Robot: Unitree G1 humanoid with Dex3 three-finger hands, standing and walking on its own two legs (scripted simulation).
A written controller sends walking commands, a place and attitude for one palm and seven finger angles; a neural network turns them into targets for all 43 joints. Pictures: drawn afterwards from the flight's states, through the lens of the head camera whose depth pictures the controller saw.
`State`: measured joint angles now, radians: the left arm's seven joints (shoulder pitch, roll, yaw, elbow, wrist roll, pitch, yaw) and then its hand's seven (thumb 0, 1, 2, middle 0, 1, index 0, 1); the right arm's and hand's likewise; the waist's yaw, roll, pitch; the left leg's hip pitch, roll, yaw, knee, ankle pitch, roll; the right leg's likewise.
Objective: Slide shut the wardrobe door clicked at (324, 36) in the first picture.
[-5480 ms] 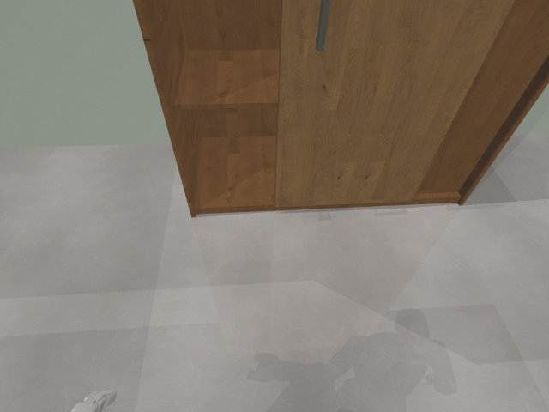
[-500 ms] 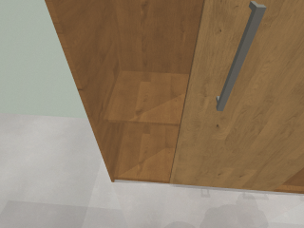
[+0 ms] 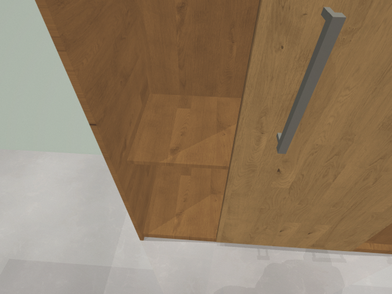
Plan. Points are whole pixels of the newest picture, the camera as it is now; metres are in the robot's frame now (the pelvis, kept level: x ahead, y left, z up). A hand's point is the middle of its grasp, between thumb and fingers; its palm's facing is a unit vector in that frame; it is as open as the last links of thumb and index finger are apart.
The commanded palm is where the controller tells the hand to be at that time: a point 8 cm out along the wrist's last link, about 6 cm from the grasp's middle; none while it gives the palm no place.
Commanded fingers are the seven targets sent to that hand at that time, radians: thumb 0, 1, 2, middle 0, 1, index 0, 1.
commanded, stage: come to a stop and stand still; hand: right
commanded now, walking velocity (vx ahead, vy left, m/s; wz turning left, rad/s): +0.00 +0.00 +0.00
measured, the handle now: (300, 93) +0.47 -0.19 +0.19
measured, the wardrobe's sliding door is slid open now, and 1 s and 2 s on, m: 0.37 0.37 0.37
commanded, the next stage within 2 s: look again from close up in 0.54 s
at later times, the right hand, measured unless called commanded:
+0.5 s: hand out of the picture +0.01 -0.16 -0.18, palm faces +0.03 +0.98 -0.18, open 7.4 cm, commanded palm none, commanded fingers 0.00 -0.90 -0.90 0.20 0.30 0.20 0.30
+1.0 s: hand out of the picture +0.00 -0.15 -0.18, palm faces +0.06 +0.98 -0.16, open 7.4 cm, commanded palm none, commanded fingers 0.00 -0.90 -0.90 0.20 0.30 0.20 0.30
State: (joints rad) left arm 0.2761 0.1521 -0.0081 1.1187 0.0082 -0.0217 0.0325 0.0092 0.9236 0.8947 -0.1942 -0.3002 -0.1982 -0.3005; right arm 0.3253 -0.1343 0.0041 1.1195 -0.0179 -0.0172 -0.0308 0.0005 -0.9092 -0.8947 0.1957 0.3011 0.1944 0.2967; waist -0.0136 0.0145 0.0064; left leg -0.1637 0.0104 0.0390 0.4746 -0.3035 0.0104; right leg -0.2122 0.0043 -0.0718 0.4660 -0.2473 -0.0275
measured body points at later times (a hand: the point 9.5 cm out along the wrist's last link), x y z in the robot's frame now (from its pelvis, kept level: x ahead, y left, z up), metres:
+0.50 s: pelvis +0.02 +0.00 +0.00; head +0.03 +0.00 +0.45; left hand +0.01 +0.22 -0.16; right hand +0.01 -0.21 -0.16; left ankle -0.03 +0.11 -0.74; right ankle +0.00 -0.10 -0.74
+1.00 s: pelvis +0.03 +0.01 +0.00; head +0.03 +0.00 +0.45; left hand +0.02 +0.22 -0.16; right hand +0.00 -0.20 -0.16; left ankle -0.03 +0.11 -0.74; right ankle +0.00 -0.10 -0.74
